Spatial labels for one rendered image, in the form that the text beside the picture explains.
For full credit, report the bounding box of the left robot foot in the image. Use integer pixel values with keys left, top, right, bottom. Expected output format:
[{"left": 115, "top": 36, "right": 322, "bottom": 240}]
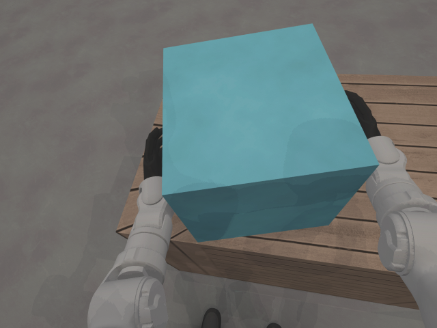
[{"left": 201, "top": 308, "right": 221, "bottom": 328}]

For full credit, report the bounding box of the left robot forearm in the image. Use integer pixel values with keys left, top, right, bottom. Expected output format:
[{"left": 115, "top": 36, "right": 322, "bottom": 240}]
[{"left": 87, "top": 176, "right": 175, "bottom": 328}]

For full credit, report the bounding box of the left robot hand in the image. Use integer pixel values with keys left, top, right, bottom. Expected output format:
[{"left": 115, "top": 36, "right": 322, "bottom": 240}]
[{"left": 143, "top": 127, "right": 163, "bottom": 179}]

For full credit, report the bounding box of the right robot forearm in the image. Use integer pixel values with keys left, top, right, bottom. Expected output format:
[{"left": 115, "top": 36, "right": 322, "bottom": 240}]
[{"left": 366, "top": 136, "right": 437, "bottom": 229}]

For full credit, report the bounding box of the robot left upper arm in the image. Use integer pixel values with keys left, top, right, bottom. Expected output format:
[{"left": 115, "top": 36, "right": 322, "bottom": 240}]
[{"left": 89, "top": 276, "right": 168, "bottom": 328}]

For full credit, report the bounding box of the pedestal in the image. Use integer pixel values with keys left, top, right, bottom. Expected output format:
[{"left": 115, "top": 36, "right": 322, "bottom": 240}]
[{"left": 116, "top": 74, "right": 437, "bottom": 310}]

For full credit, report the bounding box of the robot right upper arm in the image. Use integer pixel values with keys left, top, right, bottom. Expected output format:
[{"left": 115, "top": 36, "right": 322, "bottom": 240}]
[{"left": 378, "top": 210, "right": 437, "bottom": 328}]

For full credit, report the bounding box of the carton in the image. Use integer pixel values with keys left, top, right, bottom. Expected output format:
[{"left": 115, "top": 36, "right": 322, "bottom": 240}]
[{"left": 162, "top": 23, "right": 379, "bottom": 243}]

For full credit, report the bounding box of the right robot hand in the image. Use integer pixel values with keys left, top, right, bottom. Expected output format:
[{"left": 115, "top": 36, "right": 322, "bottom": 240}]
[{"left": 344, "top": 90, "right": 381, "bottom": 139}]

